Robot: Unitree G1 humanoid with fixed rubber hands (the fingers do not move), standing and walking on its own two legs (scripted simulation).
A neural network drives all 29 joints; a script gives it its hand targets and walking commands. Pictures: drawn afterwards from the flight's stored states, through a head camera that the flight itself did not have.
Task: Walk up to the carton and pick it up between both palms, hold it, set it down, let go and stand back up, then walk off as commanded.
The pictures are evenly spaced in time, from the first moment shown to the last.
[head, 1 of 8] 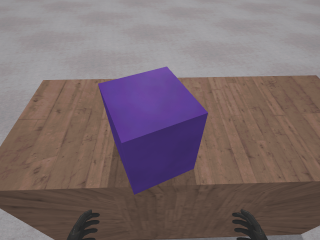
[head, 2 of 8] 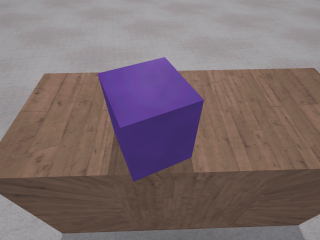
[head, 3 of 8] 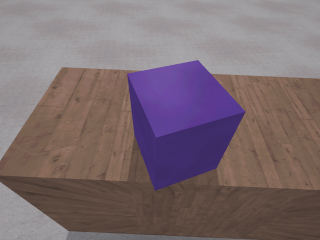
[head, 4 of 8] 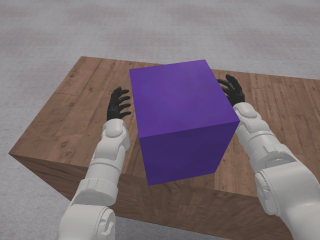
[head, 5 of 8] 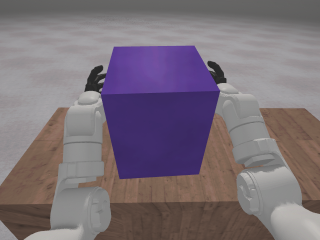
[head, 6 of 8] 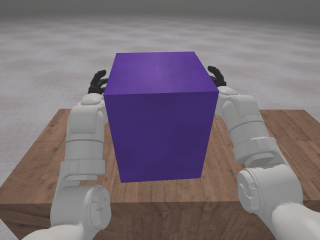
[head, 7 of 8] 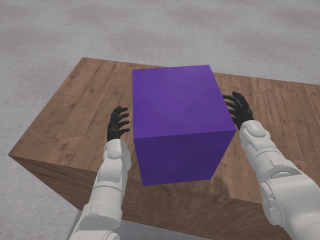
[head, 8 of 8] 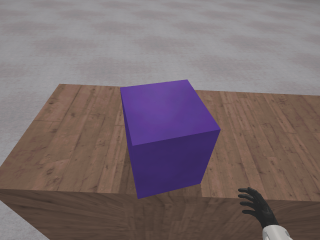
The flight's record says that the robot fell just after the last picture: no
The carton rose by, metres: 0.18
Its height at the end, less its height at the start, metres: +0.00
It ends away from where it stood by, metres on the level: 0.01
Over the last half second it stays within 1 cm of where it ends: yes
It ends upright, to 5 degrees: yes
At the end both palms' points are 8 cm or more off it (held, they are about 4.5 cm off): yes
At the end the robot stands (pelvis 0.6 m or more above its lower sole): yes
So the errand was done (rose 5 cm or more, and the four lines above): yes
